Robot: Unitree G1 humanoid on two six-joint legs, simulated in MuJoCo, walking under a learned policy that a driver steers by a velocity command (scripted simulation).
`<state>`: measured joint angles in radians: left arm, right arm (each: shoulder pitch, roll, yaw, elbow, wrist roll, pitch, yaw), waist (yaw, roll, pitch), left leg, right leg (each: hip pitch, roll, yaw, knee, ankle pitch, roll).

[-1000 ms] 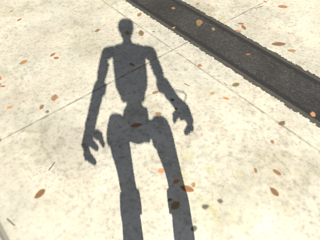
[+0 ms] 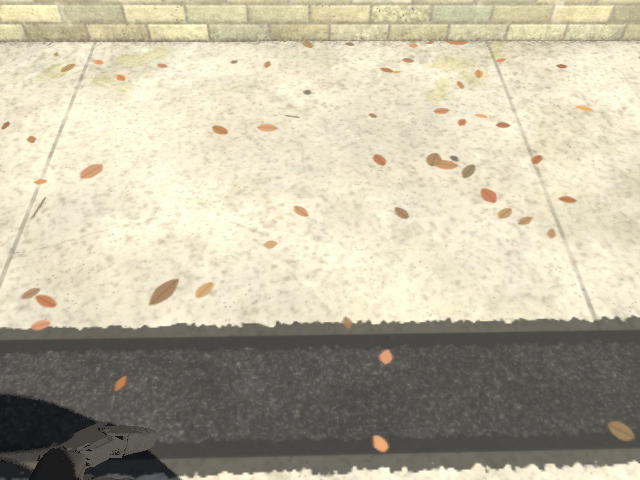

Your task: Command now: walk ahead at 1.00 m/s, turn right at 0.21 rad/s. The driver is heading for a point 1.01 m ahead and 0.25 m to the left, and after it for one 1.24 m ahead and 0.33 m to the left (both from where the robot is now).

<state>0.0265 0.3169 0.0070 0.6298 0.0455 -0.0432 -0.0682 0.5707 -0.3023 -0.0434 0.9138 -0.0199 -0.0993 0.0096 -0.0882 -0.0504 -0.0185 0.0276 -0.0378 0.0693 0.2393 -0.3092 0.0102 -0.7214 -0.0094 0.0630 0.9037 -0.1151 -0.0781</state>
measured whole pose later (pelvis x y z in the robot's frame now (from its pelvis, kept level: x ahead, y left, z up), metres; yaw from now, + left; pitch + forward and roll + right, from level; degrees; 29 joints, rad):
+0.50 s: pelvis +0.47 +0.01 -0.02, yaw +14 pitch +1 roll -2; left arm 0.47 0.29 0.05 0.93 0.01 -0.12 0.01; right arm 0.07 -0.31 -0.04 0.73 -0.02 -0.02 0.08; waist 0.04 0.02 0.04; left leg -0.79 0.08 0.12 0.82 0.09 0.12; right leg 0.23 0.06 -0.27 0.16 -0.40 -0.01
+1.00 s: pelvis +0.95 +0.17 -0.02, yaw +39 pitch +2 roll +0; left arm -0.01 0.27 -0.02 0.60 0.04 -0.07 -0.01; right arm 0.45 -0.34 -0.08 0.85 -0.01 -0.08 0.01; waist -0.12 -0.01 0.03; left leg 0.16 -0.14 -0.25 0.33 -0.44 0.15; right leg -0.58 -0.05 0.01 0.51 0.01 -0.02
